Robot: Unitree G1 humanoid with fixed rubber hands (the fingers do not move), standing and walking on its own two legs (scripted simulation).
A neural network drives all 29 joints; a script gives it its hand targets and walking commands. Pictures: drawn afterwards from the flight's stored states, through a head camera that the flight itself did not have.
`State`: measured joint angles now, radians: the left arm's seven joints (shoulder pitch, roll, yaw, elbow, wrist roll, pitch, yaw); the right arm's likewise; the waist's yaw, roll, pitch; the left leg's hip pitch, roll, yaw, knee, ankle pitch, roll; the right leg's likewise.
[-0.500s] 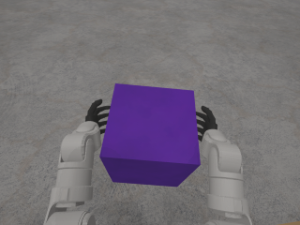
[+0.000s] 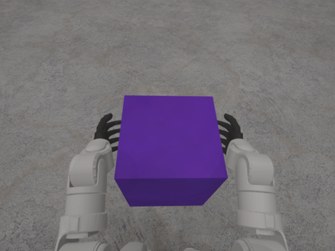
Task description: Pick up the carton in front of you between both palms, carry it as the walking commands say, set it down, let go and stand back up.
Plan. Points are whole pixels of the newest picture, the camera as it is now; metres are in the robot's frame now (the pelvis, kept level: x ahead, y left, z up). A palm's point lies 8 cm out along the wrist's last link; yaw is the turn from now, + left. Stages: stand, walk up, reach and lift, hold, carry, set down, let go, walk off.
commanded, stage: carry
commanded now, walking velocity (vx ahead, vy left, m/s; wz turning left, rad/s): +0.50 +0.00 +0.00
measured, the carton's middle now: (167, 156) +0.34 +0.02 +0.00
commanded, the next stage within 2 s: none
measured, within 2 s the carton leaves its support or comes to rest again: neither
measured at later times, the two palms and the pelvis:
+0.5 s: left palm (120, 47) +0.67 +0.19 +0.11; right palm (215, 57) +0.64 -0.11 +0.12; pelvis +0.34 +0.06 +0.03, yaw -2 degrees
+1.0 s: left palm (137, 21) +0.87 +0.17 +0.10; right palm (214, 25) +0.89 -0.13 +0.10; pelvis +0.65 +0.00 +0.03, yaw +2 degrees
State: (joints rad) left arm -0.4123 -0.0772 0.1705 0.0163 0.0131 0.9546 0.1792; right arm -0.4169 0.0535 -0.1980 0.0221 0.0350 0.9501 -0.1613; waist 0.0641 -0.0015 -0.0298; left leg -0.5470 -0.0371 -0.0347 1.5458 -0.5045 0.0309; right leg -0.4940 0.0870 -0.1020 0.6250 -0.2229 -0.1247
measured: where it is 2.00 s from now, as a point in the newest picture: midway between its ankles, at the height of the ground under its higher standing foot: (164, 116)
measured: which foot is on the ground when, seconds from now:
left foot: up 0.00-0.26, down 0.28-0.78, up 0.80-1.00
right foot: down 0.00-0.28, up 0.30-0.74, down 0.76-1.00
